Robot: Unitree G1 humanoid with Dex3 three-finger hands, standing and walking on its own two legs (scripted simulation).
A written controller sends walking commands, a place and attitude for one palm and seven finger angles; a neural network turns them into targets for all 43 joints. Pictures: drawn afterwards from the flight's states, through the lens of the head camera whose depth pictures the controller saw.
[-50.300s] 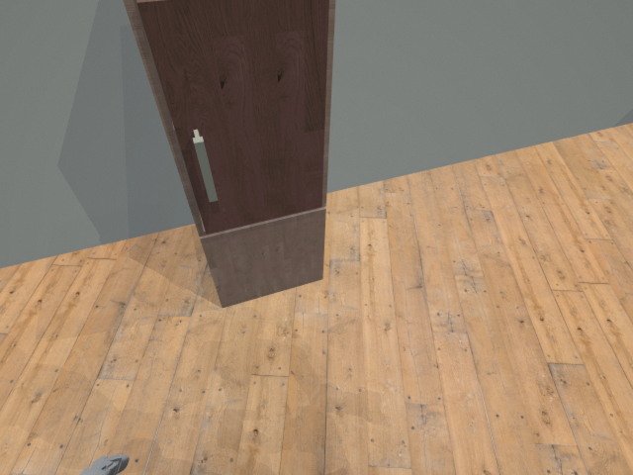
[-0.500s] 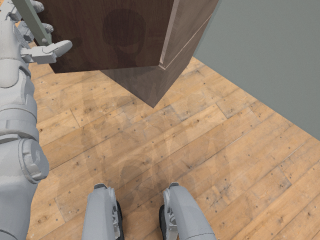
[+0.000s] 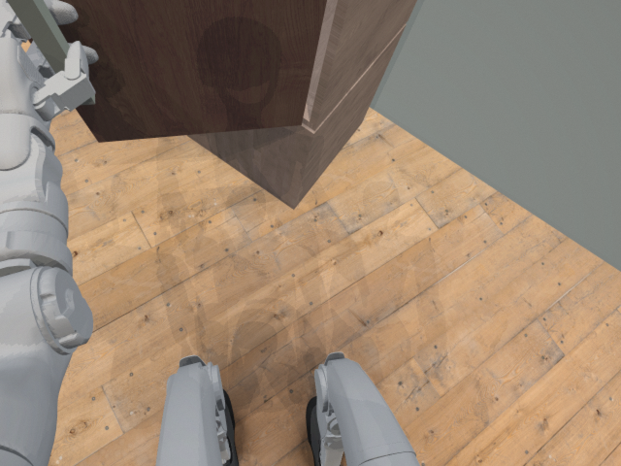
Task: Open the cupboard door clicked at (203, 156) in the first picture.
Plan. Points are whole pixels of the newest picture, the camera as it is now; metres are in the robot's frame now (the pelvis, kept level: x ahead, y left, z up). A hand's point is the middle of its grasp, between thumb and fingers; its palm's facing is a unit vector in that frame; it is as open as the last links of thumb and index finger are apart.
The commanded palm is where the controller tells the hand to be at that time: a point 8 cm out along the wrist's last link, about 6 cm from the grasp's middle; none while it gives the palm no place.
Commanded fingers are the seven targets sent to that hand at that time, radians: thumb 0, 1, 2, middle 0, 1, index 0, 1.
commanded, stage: pull the door open along its arc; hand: left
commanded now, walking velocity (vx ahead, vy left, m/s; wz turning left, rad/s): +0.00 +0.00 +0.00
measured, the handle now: (52, 30) +0.61 +0.24 +0.07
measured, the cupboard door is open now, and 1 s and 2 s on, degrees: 46 91 93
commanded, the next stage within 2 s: open thumb and fingers to let go in 1.06 s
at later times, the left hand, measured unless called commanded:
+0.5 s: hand (123, 159) +0.45 +0.16 +0.06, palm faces +0.22 -0.97 +0.08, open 6.1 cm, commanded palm +0.40 +0.20 +0.05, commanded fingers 0.00 0.90 0.90 -0.40 -1.35 -0.40 -1.35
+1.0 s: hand (233, 230) +0.37 +0.06 +0.06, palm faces +0.43 -0.90 +0.00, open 6.1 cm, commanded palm +0.30 +0.08 +0.05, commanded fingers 0.00 0.90 0.90 -0.40 -1.35 -0.40 -1.35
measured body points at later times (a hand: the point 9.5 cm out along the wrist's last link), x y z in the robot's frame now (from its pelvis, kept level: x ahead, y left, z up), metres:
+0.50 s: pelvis +0.02 +0.00 +0.04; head +0.16 +0.02 +0.47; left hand +0.43 +0.21 +0.06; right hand +0.11 -0.25 -0.08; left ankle +0.06 +0.12 -0.57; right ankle +0.01 -0.12 -0.57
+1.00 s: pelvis +0.02 -0.03 +0.05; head +0.12 -0.03 +0.49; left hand +0.34 +0.10 +0.07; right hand +0.17 -0.24 -0.09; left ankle +0.06 +0.12 -0.57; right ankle +0.01 -0.12 -0.57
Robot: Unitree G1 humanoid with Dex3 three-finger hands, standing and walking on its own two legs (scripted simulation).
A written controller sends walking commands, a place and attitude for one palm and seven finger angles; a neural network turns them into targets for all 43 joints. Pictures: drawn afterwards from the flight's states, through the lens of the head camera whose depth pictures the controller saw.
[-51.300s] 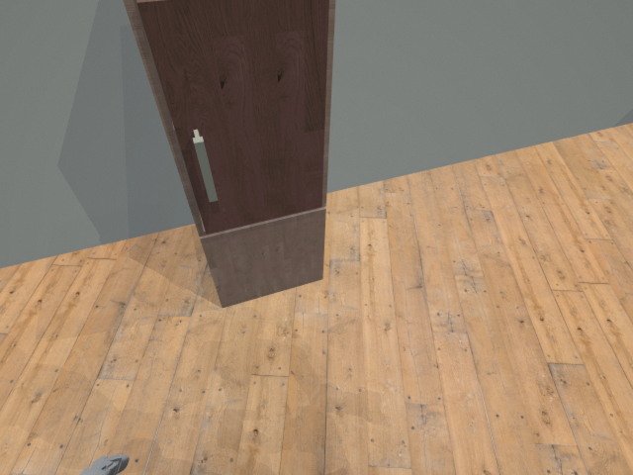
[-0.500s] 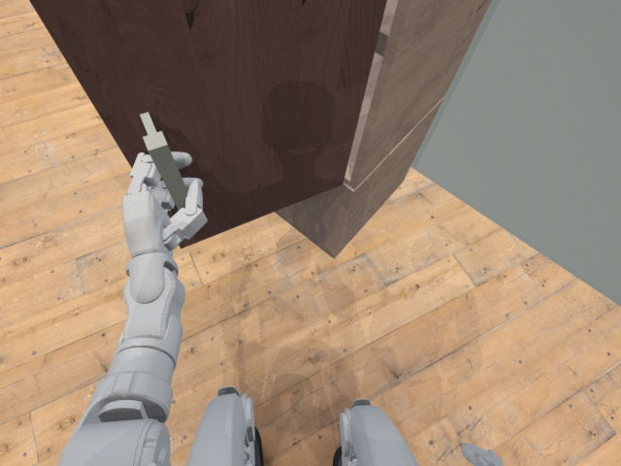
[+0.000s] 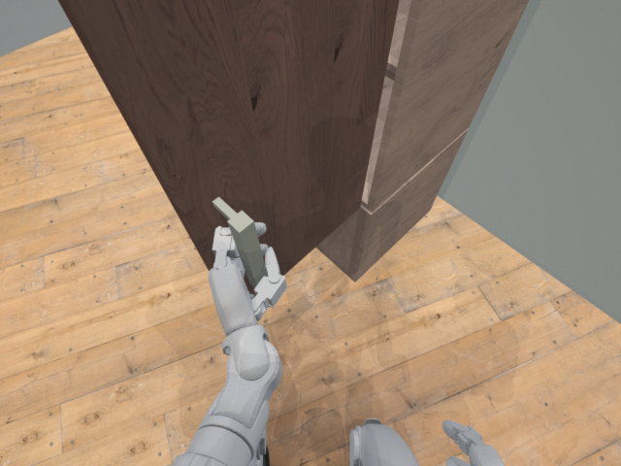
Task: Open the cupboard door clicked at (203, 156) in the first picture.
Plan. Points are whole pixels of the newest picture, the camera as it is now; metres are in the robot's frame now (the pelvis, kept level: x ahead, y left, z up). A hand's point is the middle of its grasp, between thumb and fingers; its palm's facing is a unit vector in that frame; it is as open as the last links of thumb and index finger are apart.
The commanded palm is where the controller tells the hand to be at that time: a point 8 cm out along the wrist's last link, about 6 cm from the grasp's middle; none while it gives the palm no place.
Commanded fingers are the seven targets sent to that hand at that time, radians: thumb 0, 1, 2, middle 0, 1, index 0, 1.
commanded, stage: pull the door open along its arc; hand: left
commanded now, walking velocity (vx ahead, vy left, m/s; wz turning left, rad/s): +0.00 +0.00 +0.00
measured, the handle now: (242, 247) +0.39 +0.10 +0.02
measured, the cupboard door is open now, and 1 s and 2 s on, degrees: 91 93 97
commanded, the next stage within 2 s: open thumb and fingers to let go in 0.06 s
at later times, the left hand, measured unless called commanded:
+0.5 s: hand (284, 279) +0.35 +0.04 +0.01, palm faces +0.38 -0.93 -0.03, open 8.7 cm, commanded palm +0.30 +0.09 +0.00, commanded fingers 0.00 -0.36 0.36 -0.31 -1.22 -0.31 -1.22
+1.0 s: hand (282, 282) +0.34 +0.05 +0.01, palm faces +0.30 -0.95 -0.02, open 14.7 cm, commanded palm +0.30 +0.08 +0.00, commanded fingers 0.00 -0.50 0.30 -0.15 -0.30 -0.15 -0.30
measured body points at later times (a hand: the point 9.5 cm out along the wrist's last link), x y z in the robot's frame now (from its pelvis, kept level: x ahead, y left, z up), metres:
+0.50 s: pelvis +0.00 -0.02 -0.01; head +0.10 -0.04 +0.43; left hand +0.32 +0.09 +0.01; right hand +0.16 -0.24 -0.15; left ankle +0.05 +0.15 -0.62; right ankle -0.02 -0.09 -0.62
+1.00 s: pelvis -0.01 +0.01 -0.01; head +0.09 +0.00 +0.43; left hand +0.32 +0.09 +0.01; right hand +0.14 -0.22 -0.14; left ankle +0.05 +0.15 -0.62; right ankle -0.02 -0.09 -0.62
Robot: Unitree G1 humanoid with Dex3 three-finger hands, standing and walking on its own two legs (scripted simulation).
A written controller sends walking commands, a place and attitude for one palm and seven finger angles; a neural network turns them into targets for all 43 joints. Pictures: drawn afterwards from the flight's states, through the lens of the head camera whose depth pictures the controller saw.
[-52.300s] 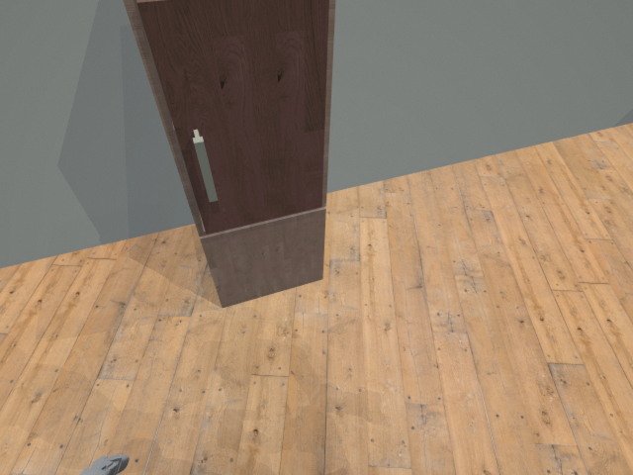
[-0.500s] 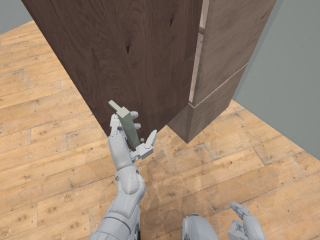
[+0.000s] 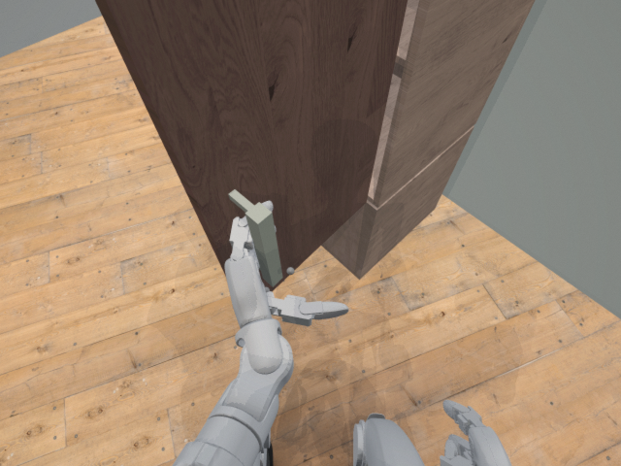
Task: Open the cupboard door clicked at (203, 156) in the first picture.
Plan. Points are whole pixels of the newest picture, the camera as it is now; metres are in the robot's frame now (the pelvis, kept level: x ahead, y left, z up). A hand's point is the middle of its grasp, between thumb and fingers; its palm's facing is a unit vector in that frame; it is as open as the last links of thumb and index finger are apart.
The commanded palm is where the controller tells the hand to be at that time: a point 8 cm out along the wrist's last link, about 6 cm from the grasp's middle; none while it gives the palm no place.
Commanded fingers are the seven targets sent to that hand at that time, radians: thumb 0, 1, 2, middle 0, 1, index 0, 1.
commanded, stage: slide the hand sideways off the handle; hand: left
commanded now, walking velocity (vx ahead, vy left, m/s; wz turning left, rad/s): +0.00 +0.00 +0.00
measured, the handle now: (256, 241) +0.40 +0.08 +0.03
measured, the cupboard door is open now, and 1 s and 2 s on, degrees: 93 97 97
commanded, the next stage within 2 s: draw the hand back to the body in 1.28 s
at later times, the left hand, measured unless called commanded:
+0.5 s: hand (291, 306) +0.31 +0.03 +0.02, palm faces -0.07 -1.00 +0.03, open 16.2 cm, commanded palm +0.28 +0.09 +0.01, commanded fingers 0.00 -0.50 0.30 -0.15 -0.30 -0.15 -0.30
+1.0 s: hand (257, 346) +0.26 +0.07 +0.01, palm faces -0.05 -1.00 +0.01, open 16.3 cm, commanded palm +0.23 +0.14 +0.01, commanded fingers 0.00 -0.50 0.30 -0.15 -0.30 -0.15 -0.30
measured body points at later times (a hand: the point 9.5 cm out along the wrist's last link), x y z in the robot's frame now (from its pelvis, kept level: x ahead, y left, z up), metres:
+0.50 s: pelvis -0.01 +0.03 -0.01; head +0.09 +0.02 +0.43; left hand +0.31 +0.09 +0.02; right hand +0.14 -0.21 -0.12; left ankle +0.07 +0.14 -0.61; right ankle -0.01 -0.09 -0.61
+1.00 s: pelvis +0.00 +0.01 -0.01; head +0.10 +0.00 +0.43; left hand +0.26 +0.13 +0.02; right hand +0.20 -0.21 -0.11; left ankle +0.07 +0.14 -0.61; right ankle -0.01 -0.09 -0.61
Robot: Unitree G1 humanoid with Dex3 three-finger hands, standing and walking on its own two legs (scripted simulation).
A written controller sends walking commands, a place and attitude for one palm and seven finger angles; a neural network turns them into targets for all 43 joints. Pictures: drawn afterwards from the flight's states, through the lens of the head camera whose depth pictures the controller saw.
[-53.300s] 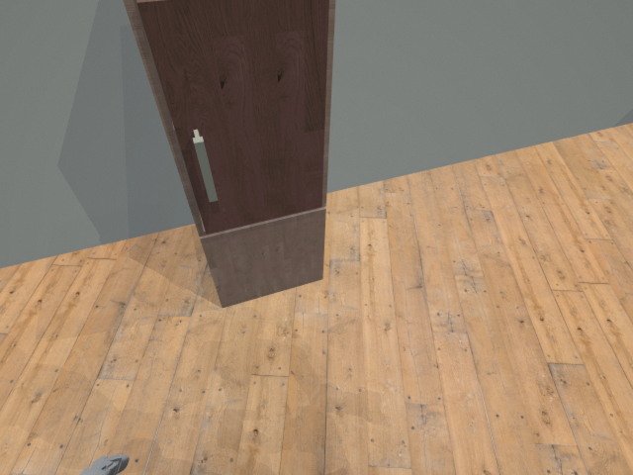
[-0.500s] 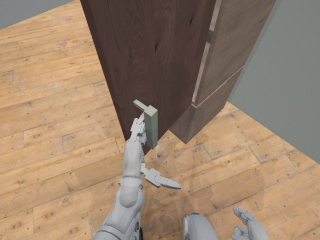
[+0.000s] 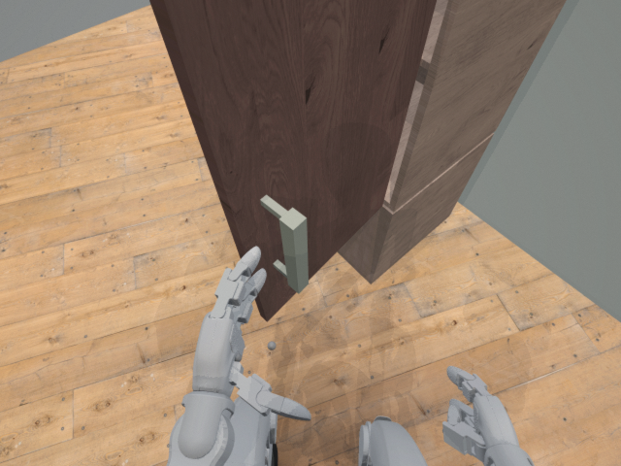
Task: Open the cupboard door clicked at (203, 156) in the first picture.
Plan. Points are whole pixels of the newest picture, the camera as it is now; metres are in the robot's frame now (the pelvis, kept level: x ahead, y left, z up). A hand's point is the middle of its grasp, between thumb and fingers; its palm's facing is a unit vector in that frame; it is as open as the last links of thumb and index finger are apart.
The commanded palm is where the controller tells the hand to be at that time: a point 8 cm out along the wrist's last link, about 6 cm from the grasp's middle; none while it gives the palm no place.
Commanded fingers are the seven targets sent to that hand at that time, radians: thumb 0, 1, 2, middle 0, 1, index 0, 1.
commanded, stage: slide the hand sideways off the handle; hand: left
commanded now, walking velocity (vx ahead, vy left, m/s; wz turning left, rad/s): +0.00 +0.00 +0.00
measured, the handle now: (285, 247) +0.38 +0.06 +0.04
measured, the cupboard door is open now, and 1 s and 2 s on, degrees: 97 97 97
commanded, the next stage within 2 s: draw the hand back to the body in 0.28 s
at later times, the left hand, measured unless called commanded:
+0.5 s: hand (226, 365) +0.23 +0.11 +0.04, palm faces -0.03 -1.00 -0.01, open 16.3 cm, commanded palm +0.20 +0.17 +0.06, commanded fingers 0.00 -0.50 0.30 -0.15 -0.30 -0.15 -0.30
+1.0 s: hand (97, 363) +0.20 +0.19 +0.15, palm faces +0.08 -0.97 -0.23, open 15.6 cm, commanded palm +0.17 +0.24 +0.17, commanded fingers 0.00 -0.08 0.48 -0.17 -0.30 -0.17 -0.30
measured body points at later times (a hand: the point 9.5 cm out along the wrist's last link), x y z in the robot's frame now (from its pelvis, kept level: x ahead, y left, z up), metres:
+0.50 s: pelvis +0.00 +0.00 -0.01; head +0.09 -0.01 +0.43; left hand +0.22 +0.16 +0.05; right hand +0.19 -0.23 -0.11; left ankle +0.06 +0.14 -0.60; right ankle -0.01 -0.10 -0.60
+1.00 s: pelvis +0.01 +0.02 +0.07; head +0.02 +0.01 +0.52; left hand +0.19 +0.24 +0.17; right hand +0.19 -0.22 +0.01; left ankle +0.06 +0.14 -0.60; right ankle -0.01 -0.10 -0.60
